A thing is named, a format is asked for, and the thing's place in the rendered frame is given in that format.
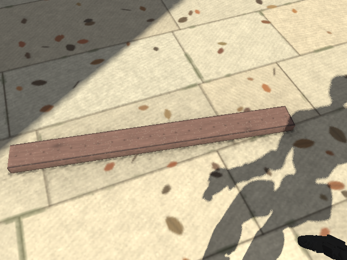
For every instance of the right robot hand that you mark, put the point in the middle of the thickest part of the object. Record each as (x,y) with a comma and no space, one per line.
(329,245)

